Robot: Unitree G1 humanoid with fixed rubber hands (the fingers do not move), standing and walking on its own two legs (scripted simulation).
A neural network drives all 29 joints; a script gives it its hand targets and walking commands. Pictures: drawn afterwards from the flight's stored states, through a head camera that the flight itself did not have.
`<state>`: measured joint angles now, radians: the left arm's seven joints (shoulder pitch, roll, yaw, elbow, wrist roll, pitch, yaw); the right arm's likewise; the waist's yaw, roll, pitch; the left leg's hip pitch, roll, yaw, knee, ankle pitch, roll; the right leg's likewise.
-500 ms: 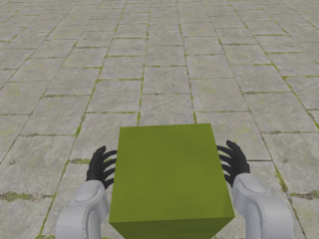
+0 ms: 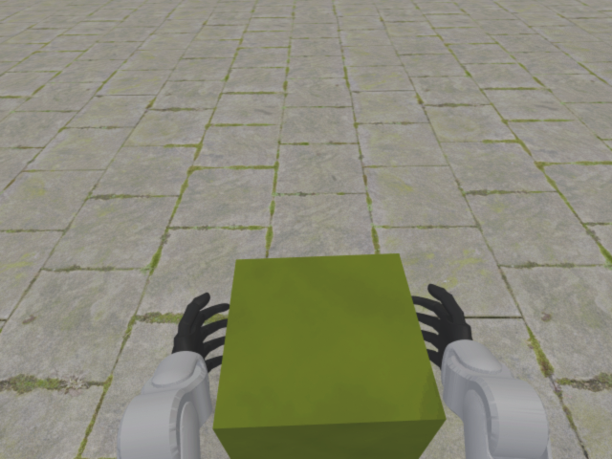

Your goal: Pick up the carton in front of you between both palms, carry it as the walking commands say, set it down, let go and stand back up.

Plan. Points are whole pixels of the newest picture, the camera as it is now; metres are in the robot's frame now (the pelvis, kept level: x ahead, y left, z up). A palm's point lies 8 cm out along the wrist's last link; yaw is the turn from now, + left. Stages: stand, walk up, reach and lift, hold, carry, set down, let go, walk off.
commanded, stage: carry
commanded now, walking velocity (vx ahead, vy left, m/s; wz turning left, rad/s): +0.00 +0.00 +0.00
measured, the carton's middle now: (321, 375) +0.24 +0.00 -0.01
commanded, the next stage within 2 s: hold in 1.34 s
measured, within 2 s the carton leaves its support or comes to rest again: neither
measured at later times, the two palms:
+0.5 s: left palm (197, 373) +0.23 +0.16 +0.03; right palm (436, 364) +0.23 -0.14 +0.03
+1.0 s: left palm (187, 368) +0.24 +0.17 +0.03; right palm (425, 357) +0.24 -0.13 +0.03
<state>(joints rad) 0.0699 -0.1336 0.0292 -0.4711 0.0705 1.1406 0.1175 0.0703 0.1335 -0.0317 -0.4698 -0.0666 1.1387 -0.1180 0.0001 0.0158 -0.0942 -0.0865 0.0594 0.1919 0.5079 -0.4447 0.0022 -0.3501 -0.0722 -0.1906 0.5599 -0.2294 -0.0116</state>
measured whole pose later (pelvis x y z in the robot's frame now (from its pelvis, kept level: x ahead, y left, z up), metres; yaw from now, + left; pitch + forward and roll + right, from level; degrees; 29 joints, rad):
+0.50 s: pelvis -0.04 +0.01 +0.00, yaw +0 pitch +1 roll +0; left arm -0.14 -0.13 0.12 0.08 0.21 0.78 0.04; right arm -0.14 0.13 -0.12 0.08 -0.21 0.78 -0.05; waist 0.00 0.01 -0.04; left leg -0.15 0.04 0.20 0.54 -0.40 0.03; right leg -0.38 -0.09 -0.18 0.50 -0.13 -0.01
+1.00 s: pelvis -0.05 +0.02 +0.00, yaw +0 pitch +1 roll -1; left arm -0.18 -0.14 0.14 0.09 0.22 0.74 0.04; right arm -0.19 0.14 -0.14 0.10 -0.22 0.74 -0.04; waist 0.00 0.01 -0.03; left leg -0.18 0.04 0.21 0.57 -0.41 0.04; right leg -0.39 -0.10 -0.18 0.51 -0.12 0.00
